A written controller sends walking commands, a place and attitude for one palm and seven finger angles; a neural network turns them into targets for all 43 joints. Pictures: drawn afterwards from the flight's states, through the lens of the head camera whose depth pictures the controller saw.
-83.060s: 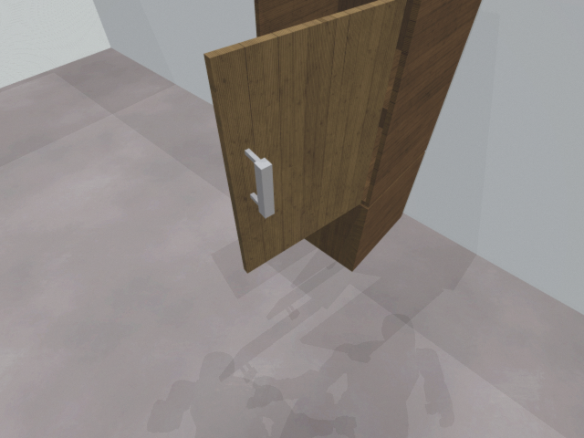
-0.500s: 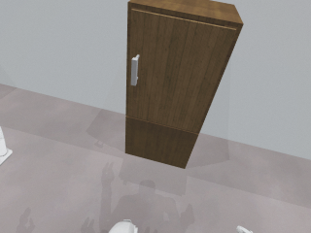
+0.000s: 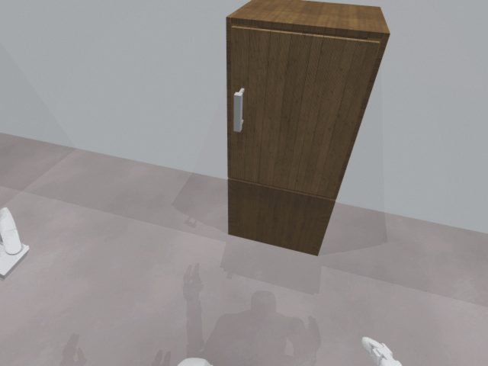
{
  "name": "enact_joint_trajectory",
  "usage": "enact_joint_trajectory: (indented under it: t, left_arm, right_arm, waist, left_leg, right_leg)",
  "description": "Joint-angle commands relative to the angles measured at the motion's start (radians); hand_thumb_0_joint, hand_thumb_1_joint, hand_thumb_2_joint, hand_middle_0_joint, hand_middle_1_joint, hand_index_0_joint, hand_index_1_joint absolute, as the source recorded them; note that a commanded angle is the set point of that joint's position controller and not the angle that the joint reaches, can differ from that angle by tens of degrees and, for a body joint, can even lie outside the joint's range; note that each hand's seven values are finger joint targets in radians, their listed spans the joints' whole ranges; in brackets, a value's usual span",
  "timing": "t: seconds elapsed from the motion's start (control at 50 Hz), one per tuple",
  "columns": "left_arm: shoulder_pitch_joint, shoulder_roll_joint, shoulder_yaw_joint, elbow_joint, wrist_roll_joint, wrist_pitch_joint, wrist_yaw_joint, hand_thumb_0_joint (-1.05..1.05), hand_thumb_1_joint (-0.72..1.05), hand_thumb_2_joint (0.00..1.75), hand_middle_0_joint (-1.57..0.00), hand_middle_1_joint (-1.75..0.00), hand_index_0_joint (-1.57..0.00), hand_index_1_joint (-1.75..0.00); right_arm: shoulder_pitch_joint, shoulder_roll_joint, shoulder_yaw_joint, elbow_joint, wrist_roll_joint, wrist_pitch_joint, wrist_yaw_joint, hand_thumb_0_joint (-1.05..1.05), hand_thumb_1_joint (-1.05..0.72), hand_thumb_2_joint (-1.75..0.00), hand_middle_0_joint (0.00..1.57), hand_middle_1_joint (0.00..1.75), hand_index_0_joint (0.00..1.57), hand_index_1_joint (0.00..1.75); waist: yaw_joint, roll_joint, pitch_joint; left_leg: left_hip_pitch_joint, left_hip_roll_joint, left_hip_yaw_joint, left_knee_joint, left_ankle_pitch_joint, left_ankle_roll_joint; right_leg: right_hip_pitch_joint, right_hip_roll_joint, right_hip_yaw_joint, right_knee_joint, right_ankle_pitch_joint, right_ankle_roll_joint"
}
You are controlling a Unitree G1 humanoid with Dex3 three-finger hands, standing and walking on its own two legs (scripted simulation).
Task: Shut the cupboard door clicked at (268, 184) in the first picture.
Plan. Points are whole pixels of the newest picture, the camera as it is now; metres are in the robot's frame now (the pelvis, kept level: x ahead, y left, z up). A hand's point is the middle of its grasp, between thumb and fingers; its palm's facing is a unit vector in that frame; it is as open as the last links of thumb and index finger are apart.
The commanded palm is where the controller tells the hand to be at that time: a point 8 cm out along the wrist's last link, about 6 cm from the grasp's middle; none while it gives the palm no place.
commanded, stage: stop stepping back and stand still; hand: left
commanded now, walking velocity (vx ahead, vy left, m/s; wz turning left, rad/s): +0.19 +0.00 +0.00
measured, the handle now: (239, 109) +0.93 +0.11 +0.00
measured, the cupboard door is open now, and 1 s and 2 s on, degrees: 0 0 0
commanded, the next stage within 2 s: let the arm hang, fingers relaxed in 0.32 s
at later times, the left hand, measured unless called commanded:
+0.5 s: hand (63, 272) +0.21 +0.29 +0.09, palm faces +0.33 -0.78 -0.53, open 7.4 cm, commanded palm none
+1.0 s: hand out of the picture -0.03 +0.24 -0.16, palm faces +0.06 -0.97 -0.23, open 7.3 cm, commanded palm none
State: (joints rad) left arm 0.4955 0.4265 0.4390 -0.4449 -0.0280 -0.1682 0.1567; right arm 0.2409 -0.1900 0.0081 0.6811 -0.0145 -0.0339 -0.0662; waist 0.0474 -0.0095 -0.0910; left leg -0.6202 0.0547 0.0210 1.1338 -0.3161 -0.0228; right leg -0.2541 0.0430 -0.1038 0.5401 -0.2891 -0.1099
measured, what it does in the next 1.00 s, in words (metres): steps on the spot: left foot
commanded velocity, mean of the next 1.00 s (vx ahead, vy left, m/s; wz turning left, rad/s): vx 0.02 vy -0.02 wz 0.00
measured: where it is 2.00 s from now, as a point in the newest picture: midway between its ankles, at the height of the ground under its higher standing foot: outside the picture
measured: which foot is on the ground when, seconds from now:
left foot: up 0.00-0.18, down 0.20-1.00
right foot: down 0.00-1.00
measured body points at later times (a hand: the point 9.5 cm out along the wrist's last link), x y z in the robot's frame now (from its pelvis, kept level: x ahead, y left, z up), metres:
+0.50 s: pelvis +0.00 +0.03 -0.01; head -0.01 -0.01 +0.44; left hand +0.19 +0.33 +0.12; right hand +0.13 -0.20 -0.13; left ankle +0.00 +0.16 -0.71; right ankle +0.04 -0.05 -0.73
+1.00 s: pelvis +0.00 +0.05 +0.01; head +0.01 +0.05 +0.46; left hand -0.03 +0.29 -0.15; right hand -0.01 -0.17 -0.15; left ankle +0.03 +0.17 -0.73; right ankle +0.04 -0.05 -0.73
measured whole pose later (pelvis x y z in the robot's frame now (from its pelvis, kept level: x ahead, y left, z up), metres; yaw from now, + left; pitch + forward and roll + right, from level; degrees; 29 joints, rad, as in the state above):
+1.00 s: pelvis +0.00 +0.05 +0.01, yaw +1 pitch -2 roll +0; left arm 0.33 0.19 0.02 1.12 0.02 0.02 0.02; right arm 0.33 -0.15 0.00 1.10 -0.02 0.02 -0.02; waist 0.00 0.01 0.03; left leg -0.20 0.04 0.06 0.42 -0.19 0.00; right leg -0.20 -0.01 -0.09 0.40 -0.16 -0.02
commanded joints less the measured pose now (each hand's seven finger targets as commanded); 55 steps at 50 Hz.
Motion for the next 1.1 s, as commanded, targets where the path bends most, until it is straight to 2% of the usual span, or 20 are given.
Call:
enact_joint_trajectory:
  t: [0.0,0.08,0.12,0.14,0.16,0.18,0.22,0.28,0.32,0.38,0.4,0.42,0.46,0.5,0.54,0.56,0.6,0.7,0.86,1.08]
  left_arm:
    - [-0.222,0.138,0.007,-0.107,0.009,-0.053,0.028,0.0,0.9,0.9,-0.2,-0.3,-0.2,-0.3]
    - [-0.214,0.165,0.034,-0.21,0.017,-0.062,0.055,0.0,0.9,0.9,-0.2,-0.3,-0.2,-0.3]
    - [-0.162,0.191,0.08,-0.237,0.006,-0.066,0.065,0.0,0.9,0.9,-0.2,-0.3,-0.2,-0.3]
    - [-0.146,0.183,0.079,-0.254,-0.002,-0.071,0.062,0.0,0.9,0.9,-0.2,-0.3,-0.2,-0.3]
    - [-0.14,0.176,0.088,-0.288,-0.008,-0.08,0.06,0.0,0.9,0.9,-0.2,-0.3,-0.2,-0.3]
    - [-0.134,0.196,0.11,-0.303,0.0,-0.091,0.059,0.0,0.9,0.9,-0.2,-0.3,-0.2,-0.3]
    - [-0.063,0.235,0.166,-0.265,0.001,-0.089,0.038,0.0,0.9,0.9,-0.2,-0.3,-0.2,-0.3]
    - [0.023,0.166,0.121,-0.231,0.006,-0.078,0.034,0.0,0.9,0.9,-0.2,-0.3,-0.2,-0.3]
    - [0.037,0.174,0.132,-0.168,0.005,-0.068,0.036,0.0,0.9,0.9,-0.2,-0.3,-0.2,-0.3]
    - [0.009,0.186,0.129,-0.146,-0.002,-0.07,0.039,0.0,0.9,0.9,-0.2,-0.3,-0.2,-0.3]
    - [-0.046,-0.025,-0.282,0.535,0.096,0.086,-0.105,0.0,0.9,0.9,-0.2,-0.3,-0.2,-0.3]
    - [-0.037,-0.048,-0.274,0.567,0.087,0.14,-0.141,0.0,0.9,0.9,-0.2,-0.3,-0.2,-0.3]
    - [-0.108,-0.103,-0.315,0.626,0.069,0.162,-0.145,0.0,0.9,0.9,-0.2,-0.3,-0.2,-0.3]
    - [-0.169,-0.087,-0.343,0.739,0.061,0.166,-0.145,0.0,0.9,0.9,-0.2,-0.3,-0.2,-0.3]
    - [-0.202,-0.088,-0.37,0.859,0.05,0.171,-0.146,0.0,0.9,0.9,-0.2,-0.3,-0.2,-0.3]
    - [-0.209,-0.097,-0.377,0.919,0.051,0.174,-0.147,0.0,0.9,0.9,-0.2,-0.3,-0.2,-0.3]
    - [-0.247,-0.079,-0.379,1.041,0.054,0.179,-0.145,0.0,0.9,0.9,-0.2,-0.3,-0.2,-0.3]
    - [-0.197,-0.142,-0.374,1.297,0.049,0.165,-0.14,0.0,0.9,0.9,-0.2,-0.3,-0.2,-0.3]
    - [-0.188,-0.14,-0.4,1.467,0.042,0.161,-0.136,0.0,0.9,0.9,-0.2,-0.3,-0.2,-0.3]
    - [-0.125,-0.183,-0.409,1.561,0.042,0.169,-0.125,0.0,0.9,0.9,-0.2,-0.3,-0.2,-0.3]
  right_arm:
    - [-0.117,-0.122,-0.038,-0.168,0.008,-0.076,-0.034,0.0,-0.9,-0.9,0.2,0.3,0.2,0.3]
    - [-0.099,-0.115,-0.042,-0.182,-0.004,-0.116,-0.054,0.0,-0.9,-0.9,0.2,0.3,0.2,0.3]
    - [-0.075,-0.128,-0.05,-0.182,-0.003,-0.126,-0.06,0.0,-0.9,-0.9,0.2,0.3,0.2,0.3]
    - [-0.061,-0.135,-0.051,-0.188,0.001,-0.124,-0.057,0.0,-0.9,-0.9,0.2,0.3,0.2,0.3]
    - [-0.069,-0.172,-0.062,-0.204,0.004,-0.122,-0.053,0.0,-0.9,-0.9,0.2,0.3,0.2,0.3]
    - [-0.077,-0.165,-0.06,-0.21,0.007,-0.121,-0.039,0.0,-0.9,-0.9,0.2,0.3,0.2,0.3]
    - [-0.086,-0.14,-0.064,-0.184,-0.001,-0.126,-0.026,0.0,-0.9,-0.9,0.2,0.3,0.2,0.3]
    - [-0.081,-0.138,-0.049,-0.181,0.013,-0.133,-0.006,0.0,-0.9,-0.9,0.2,0.3,0.2,0.3]
    - [-0.081,-0.139,-0.046,-0.185,0.019,-0.131,-0.005,0.0,-0.9,-0.9,0.2,0.3,0.2,0.3]
    - [-0.065,-0.125,-0.065,-0.183,0.024,-0.112,0.006,0.0,-0.9,-0.9,0.2,0.3,0.2,0.3]
    - [-0.125,-0.23,-0.074,-0.023,-0.004,-0.109,0.09,0.0,-0.9,-0.9,0.2,0.3,0.2,0.3]
    - [-0.054,-0.159,-0.076,-0.022,0.007,-0.062,0.078,0.0,-0.9,-0.9,0.2,0.3,0.2,0.3]
    - [0.037,-0.1,-0.043,-0.014,0.004,0.002,0.075,0.0,-0.9,-0.9,0.2,0.3,0.2,0.3]
    - [0.049,-0.122,-0.043,0.006,-0.008,0.029,0.076,0.0,-0.9,-0.9,0.2,0.3,0.2,0.3]
    - [0.037,-0.162,-0.04,0.035,-0.019,0.033,0.077,0.0,-0.9,-0.9,0.2,0.3,0.2,0.3]
    - [-0.015,-0.179,-0.035,0.049,-0.026,0.029,0.074,0.0,-0.9,-0.9,0.2,0.3,0.2,0.3]
    - [-0.055,-0.157,-0.021,0.094,-0.023,0.035,0.069,0.0,-0.9,-0.9,0.2,0.3,0.2,0.3]
    - [0.009,-0.078,-0.014,0.223,-0.023,0.035,0.049,0.0,-0.9,-0.9,0.2,0.3,0.2,0.3]
    - [0.108,-0.059,-0.02,0.338,-0.008,0.039,0.041,0.0,-0.9,-0.9,0.2,0.3,0.2,0.3]
    - [0.162,-0.025,-0.019,0.418,-0.004,0.038,0.034,0.0,-0.9,-0.9,0.2,0.3,0.2,0.3]
  waist:
    - [-0.057,-0.031,0.126]
    - [-0.041,-0.147,0.037]
    - [-0.059,-0.043,0.015]
    - [-0.071,0.043,0.013]
    - [-0.071,0.25,0.031]
    - [-0.06,0.299,0.048]
    - [-0.062,0.346,0.07]
    - [-0.053,0.257,0.097]
    - [-0.056,0.133,0.089]
    - [-0.05,-0.199,0.046]
    - [-0.072,-0.106,0.149]
    - [-0.075,-0.096,0.034]
    - [-0.08,-0.214,0.024]
    - [-0.084,-0.284,0.03]
    - [-0.079,-0.16,0.024]
    - [-0.056,-0.085,0.036]
    - [-0.051,-0.025,0.084]
    - [-0.047,0.16,0.055]
    - [-0.056,0.034,0.124]
    - [-0.05,0.006,0.202]
  left_leg:
    - [0.013,0.017,0.034,-0.167,-0.005,0.013]
    - [0.291,-0.023,0.121,-0.491,-0.083,0.038]
    - [0.439,-0.028,0.131,-0.672,-0.051,0.044]
    - [0.496,0.023,0.05,-0.742,-0.086,0.068]
    - [0.542,0.183,-0.222,-0.84,-0.085,0.131]
    - [0.559,0.31,-0.373,-0.887,0.059,0.176]
    - [0.392,0.302,-0.313,-0.912,-0.075,0.197]
    - [0.22,0.197,-0.067,-0.792,-0.04,0.12]
    - [0.118,0.115,0.014,-0.689,-0.123,0.071]
    - [0.09,-0.035,0.041,-0.264,-0.184,0.015]
    - [-0.021,0.054,-0.059,-0.141,-0.227,0.02]
    - [0.084,0.024,-0.08,-0.189,-0.272,0.016]
    - [0.161,-0.029,0.008,-0.376,-0.168,0.003]
    - [0.298,-0.056,0.021,-0.517,-0.004,0.006]
    - [0.401,0.03,-0.099,-0.629,0.281,0.046]
    - [0.342,0.086,-0.139,-0.677,0.259,0.07]
    - [0.272,0.052,-0.108,-0.71,0.064,0.053]
    - [0.327,0.027,-0.051,-0.767,0.006,0.035]
    - [0.38,0.044,-0.04,-0.8,0.063,0.036]
    - [0.356,0.042,-0.043,-0.852,0.004,0.047]
  right_leg:
    - [-0.072,-0.292,0.356,-0.364,-0.378,-0.066]
    - [-0.08,-0.264,0.29,-0.31,-0.444,-0.06]
    - [-0.09,-0.203,0.218,-0.177,-0.36,-0.022]
    - [-0.126,-0.159,0.182,-0.041,-0.29,0.019]
    - [-0.239,-0.063,0.11,0.166,-0.21,0.073]
    - [-0.335,-0.022,0.036,0.301,-0.206,0.108]
    - [-0.25,-0.068,0.095,0.358,-0.178,0.11]
    - [0.016,-0.044,0.02,0.074,-0.025,0.12]
    - [0.159,-0.055,0.069,-0.053,0.012,0.107]
    - [0.079,-0.332,0.562,-0.319,-0.187,-0.024]
    - [0.0,-0.446,0.402,-0.15,0.449,-0.085]
    - [0.038,-0.396,0.362,-0.054,0.599,-0.11]
    - [0.072,-0.298,0.196,0.001,0.682,-0.07]
    - [0.014,-0.255,0.16,-0.02,0.543,-0.018]
    - [-0.085,-0.193,0.138,-0.007,0.194,0.053]
    - [-0.051,-0.149,0.128,-0.036,0.07,0.083]
    - [-0.021,-0.154,0.165,-0.141,-0.099,0.079]
    - [0.054,-0.153,0.176,-0.209,-0.023,0.056]
    - [0.039,-0.157,0.152,-0.263,0.002,0.062]
    - [0.018,-0.142,0.134,-0.239,-0.01,0.078]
